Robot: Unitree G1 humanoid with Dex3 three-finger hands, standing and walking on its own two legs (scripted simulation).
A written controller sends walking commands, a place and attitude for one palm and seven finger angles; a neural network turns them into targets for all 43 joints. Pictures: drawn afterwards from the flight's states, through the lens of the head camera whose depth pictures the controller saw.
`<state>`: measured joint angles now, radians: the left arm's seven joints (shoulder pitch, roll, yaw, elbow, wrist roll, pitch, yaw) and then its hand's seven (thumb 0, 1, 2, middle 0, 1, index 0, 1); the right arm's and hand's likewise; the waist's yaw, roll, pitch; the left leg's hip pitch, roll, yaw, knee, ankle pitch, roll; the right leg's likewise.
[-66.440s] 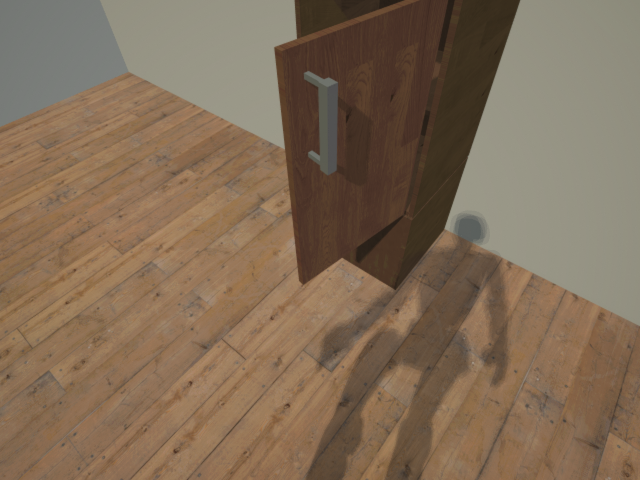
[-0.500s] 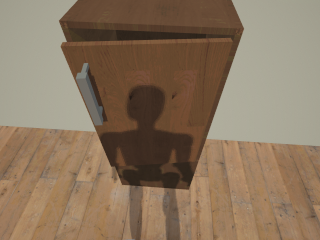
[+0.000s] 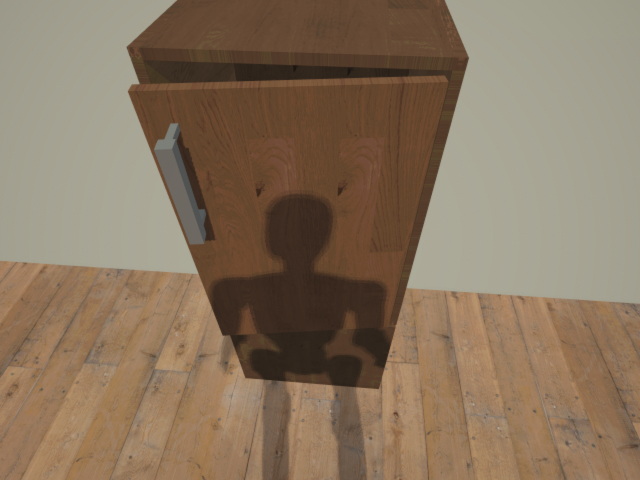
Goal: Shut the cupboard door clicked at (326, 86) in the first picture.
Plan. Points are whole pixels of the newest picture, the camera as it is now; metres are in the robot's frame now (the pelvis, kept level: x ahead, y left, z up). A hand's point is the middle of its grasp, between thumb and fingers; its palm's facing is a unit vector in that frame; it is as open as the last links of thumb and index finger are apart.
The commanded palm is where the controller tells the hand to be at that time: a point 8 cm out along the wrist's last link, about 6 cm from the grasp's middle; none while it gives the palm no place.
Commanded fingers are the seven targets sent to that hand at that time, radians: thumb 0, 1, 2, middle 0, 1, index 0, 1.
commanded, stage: come to a stop and stand still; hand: left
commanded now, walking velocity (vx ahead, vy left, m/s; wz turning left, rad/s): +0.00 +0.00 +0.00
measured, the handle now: (186, 187) +0.45 +0.22 +0.13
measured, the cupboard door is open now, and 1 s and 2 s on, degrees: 8 8 8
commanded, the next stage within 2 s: look again from close up in 0.86 s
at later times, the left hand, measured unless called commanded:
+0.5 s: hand out of the picture -0.03 +0.23 -0.17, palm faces +0.02 -0.98 -0.19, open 7.4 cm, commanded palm none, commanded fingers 0.00 0.90 0.90 -0.20 -0.30 -0.20 -0.30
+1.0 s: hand out of the picture -0.06 +0.22 -0.17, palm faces +0.05 -0.99 -0.15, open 7.4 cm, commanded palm none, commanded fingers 0.00 0.90 0.90 -0.20 -0.30 -0.20 -0.30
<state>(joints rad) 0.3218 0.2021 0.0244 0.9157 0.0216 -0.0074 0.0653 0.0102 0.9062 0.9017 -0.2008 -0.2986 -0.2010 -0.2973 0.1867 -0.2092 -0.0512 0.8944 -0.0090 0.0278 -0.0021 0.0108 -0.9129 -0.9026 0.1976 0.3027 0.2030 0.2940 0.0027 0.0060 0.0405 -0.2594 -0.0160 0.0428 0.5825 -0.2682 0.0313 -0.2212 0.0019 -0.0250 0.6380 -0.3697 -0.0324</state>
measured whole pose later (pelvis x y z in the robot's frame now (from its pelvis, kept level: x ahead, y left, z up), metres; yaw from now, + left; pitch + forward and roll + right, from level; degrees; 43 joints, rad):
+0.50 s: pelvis -0.05 +0.05 +0.01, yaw +1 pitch -1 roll -2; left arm 0.33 0.21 0.01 0.98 0.02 0.02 0.03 0.01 0.91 0.90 -0.20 -0.30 -0.20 -0.30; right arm 0.34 -0.16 0.00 1.04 -0.02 0.02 0.00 0.01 -0.91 -0.90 0.20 0.30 0.21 0.29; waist -0.01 -0.03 0.02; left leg -0.32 -0.04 0.04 0.49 -0.16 0.08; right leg -0.26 0.00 -0.01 0.50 -0.30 -0.01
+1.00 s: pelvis -0.02 +0.06 +0.01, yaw +1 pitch +0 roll -1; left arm 0.37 0.16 -0.02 1.08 0.02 -0.01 0.04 0.01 0.91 0.90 -0.20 -0.30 -0.20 -0.30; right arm 0.23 -0.16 0.00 1.06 -0.01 -0.01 0.00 0.01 -0.92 -0.90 0.20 0.30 0.21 0.29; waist 0.02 -0.04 0.00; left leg -0.26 -0.07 0.05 0.41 -0.15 0.09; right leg -0.21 -0.02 0.04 0.43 -0.23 0.03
